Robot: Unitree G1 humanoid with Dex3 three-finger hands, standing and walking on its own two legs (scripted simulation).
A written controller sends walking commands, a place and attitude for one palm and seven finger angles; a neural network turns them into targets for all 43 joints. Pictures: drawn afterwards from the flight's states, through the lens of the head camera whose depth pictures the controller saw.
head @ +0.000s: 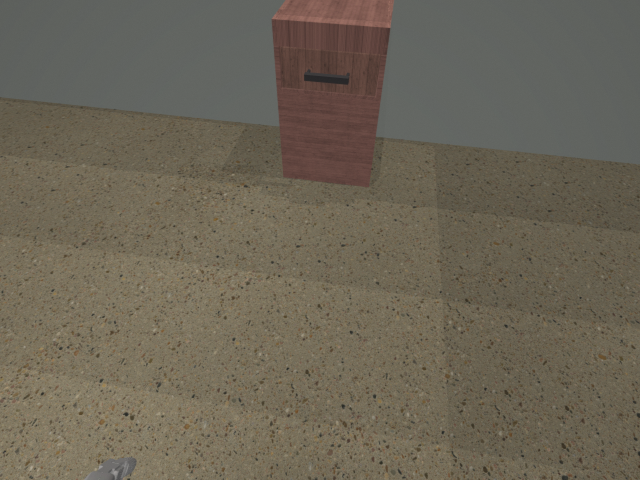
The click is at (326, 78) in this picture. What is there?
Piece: drawer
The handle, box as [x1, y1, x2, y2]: [304, 69, 349, 84]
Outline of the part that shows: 304,74 304,80 347,84 349,73 347,73 345,76 311,73 310,69 308,69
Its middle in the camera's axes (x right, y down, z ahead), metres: +0.02 -0.64 +1.52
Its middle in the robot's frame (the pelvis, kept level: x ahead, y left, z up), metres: +1.55 +0.05 -0.21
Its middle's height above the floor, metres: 0.56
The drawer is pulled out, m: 0.00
